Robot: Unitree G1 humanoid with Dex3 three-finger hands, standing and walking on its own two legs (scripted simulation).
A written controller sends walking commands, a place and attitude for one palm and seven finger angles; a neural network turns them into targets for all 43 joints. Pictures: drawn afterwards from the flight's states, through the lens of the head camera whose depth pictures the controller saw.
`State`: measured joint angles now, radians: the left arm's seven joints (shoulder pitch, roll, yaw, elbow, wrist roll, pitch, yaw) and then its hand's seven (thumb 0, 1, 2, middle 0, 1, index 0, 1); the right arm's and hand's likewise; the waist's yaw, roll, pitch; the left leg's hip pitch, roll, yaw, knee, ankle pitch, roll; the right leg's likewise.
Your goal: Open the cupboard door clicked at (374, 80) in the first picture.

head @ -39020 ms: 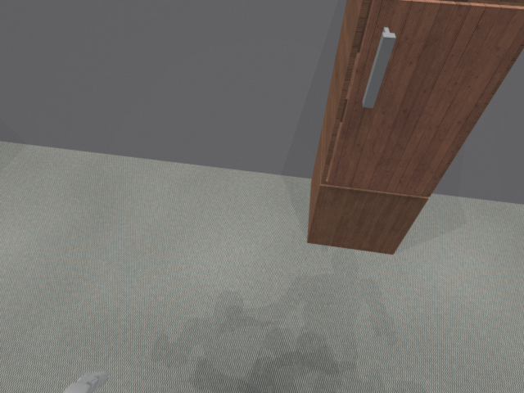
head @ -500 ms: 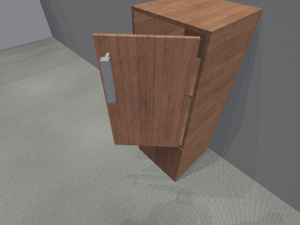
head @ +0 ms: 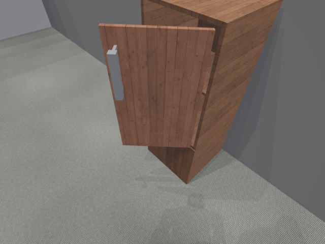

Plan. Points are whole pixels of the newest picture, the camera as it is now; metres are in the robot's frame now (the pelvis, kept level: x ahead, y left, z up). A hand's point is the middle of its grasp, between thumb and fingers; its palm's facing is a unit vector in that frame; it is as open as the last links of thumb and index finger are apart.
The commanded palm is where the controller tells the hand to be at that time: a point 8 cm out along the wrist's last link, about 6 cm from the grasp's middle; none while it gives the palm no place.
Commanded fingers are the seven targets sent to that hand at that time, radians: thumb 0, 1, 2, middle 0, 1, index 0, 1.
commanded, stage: come to a stop and stand still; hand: left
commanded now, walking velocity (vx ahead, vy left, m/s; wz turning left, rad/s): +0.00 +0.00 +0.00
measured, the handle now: (117, 73) +0.61 +0.19 +0.10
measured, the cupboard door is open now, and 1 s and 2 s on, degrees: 44 44 44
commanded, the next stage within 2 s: look again from close up in 0.54 s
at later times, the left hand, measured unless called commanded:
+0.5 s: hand out of the picture -0.03 +0.13 -0.18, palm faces +0.04 -0.99 -0.14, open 7.4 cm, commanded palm none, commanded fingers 0.00 0.90 0.90 -0.20 -0.30 -0.20 -0.30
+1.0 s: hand out of the picture +0.00 +0.14 -0.18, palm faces +0.03 -0.99 -0.16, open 7.4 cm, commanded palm none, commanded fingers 0.00 0.90 0.90 -0.20 -0.30 -0.20 -0.30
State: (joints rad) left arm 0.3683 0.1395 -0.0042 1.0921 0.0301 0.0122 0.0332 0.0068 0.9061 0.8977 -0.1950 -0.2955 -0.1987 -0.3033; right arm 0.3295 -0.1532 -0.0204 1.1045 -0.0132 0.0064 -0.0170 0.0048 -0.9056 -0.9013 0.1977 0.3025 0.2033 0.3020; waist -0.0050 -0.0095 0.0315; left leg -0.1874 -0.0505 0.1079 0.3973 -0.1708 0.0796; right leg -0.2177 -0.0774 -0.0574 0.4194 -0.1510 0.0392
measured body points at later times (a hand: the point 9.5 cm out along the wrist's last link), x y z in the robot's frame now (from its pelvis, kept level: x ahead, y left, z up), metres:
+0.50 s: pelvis -0.01 -0.02 +0.00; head -0.01 -0.02 +0.45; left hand -0.03 +0.18 -0.17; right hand -0.03 -0.24 -0.16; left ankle +0.04 +0.06 -0.74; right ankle +0.05 -0.15 -0.74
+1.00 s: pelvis +0.01 -0.02 +0.00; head +0.02 -0.02 +0.45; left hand +0.00 +0.19 -0.16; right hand +0.00 -0.23 -0.16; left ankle +0.04 +0.06 -0.74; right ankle +0.05 -0.15 -0.74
